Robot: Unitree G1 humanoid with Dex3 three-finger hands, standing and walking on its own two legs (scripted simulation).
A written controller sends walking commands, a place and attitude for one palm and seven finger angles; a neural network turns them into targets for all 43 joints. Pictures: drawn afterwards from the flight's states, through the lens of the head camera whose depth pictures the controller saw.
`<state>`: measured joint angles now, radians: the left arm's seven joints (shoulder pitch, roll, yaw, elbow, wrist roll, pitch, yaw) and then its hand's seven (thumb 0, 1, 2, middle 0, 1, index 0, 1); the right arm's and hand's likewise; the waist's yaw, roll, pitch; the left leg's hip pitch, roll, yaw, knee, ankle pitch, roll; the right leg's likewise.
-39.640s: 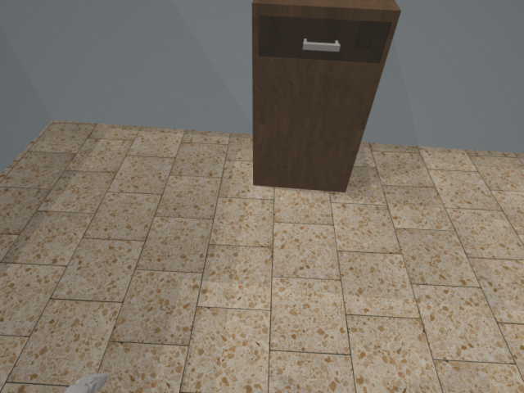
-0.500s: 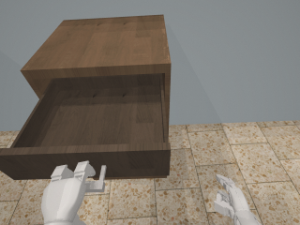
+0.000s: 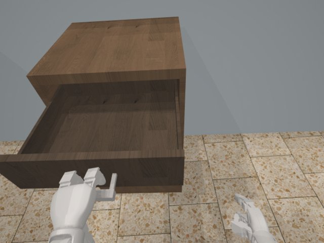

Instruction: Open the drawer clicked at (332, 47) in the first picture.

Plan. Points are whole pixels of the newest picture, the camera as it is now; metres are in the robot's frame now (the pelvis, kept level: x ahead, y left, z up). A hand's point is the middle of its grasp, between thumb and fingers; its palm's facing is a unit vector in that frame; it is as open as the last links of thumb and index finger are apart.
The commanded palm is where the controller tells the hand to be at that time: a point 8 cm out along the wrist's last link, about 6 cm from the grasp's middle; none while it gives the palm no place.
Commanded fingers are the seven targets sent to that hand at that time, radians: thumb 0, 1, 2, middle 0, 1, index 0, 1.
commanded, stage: lift the hand off the handle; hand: left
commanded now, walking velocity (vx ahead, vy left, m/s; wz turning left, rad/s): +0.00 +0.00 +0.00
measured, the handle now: (89, 186) +0.22 +0.22 +0.04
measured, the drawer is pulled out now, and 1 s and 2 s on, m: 0.29 0.29 0.29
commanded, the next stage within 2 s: draw the hand back to the body in 1.16 s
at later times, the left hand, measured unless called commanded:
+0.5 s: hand (73, 194) +0.18 +0.22 +0.09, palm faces +0.08 -0.15 -0.99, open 13.3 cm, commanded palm +0.15 +0.22 +0.16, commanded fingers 0.00 -0.50 0.30 -0.30 -1.20 -0.30 -1.20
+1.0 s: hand (62, 164) +0.21 +0.22 +0.17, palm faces +0.20 -0.20 -0.96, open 13.8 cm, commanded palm +0.15 +0.21 +0.23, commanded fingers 0.00 -0.50 0.30 -0.30 -1.20 -0.30 -1.20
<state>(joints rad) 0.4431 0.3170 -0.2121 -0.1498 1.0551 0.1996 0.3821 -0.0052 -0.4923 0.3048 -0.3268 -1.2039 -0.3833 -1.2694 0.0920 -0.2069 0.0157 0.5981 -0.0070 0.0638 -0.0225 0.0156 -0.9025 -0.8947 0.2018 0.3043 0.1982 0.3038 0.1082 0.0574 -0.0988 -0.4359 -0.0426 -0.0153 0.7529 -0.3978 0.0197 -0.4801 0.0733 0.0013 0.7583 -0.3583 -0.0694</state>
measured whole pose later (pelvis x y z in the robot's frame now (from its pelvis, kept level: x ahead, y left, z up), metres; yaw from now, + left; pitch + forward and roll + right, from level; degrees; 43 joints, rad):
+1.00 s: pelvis +0.01 +0.02 +0.03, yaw -1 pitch -4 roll +0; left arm 0.37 0.44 -0.13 -0.61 0.89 0.34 0.02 -0.01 -0.49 0.30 -0.33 -1.20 -0.32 -1.21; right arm 0.01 -0.23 0.07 0.56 0.05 0.16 0.05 0.02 -0.90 -0.89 0.20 0.30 0.20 0.30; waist 0.12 0.12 -0.04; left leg -0.13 -0.05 0.00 0.47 -0.28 0.04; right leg -0.17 0.07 0.03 0.47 -0.24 -0.04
